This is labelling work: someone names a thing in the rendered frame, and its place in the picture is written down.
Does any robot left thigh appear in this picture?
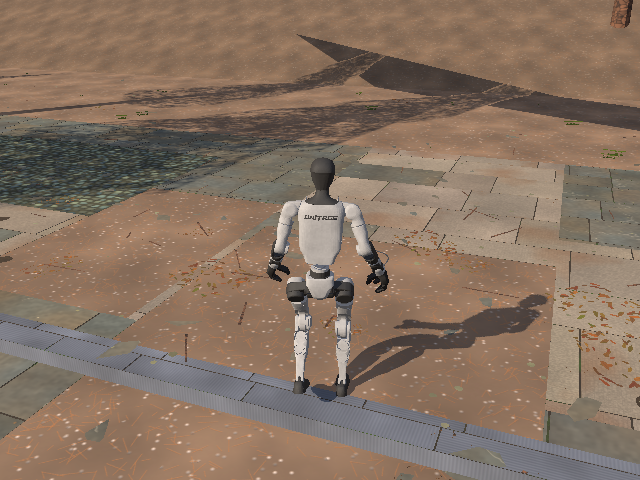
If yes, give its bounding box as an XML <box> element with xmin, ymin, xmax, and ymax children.
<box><xmin>286</xmin><ymin>277</ymin><xmax>312</xmax><ymax>331</ymax></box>

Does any left robot forearm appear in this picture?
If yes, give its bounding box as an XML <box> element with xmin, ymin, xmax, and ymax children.
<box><xmin>269</xmin><ymin>239</ymin><xmax>285</xmax><ymax>269</ymax></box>

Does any left robot upper arm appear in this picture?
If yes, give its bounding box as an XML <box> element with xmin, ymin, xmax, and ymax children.
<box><xmin>274</xmin><ymin>200</ymin><xmax>301</xmax><ymax>255</ymax></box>

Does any right robot upper arm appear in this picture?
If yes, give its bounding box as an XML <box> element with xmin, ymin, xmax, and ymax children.
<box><xmin>342</xmin><ymin>202</ymin><xmax>373</xmax><ymax>257</ymax></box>

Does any left robot shin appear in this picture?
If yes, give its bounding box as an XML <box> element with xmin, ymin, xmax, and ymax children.
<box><xmin>294</xmin><ymin>315</ymin><xmax>309</xmax><ymax>382</ymax></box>

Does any robot right hand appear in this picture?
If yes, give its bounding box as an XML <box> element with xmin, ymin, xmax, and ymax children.
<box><xmin>366</xmin><ymin>270</ymin><xmax>389</xmax><ymax>293</ymax></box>

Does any robot left hand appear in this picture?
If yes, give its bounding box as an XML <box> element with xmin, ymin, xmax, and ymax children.
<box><xmin>266</xmin><ymin>265</ymin><xmax>290</xmax><ymax>282</ymax></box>

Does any right robot forearm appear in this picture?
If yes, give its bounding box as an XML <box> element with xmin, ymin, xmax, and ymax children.
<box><xmin>363</xmin><ymin>241</ymin><xmax>385</xmax><ymax>276</ymax></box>

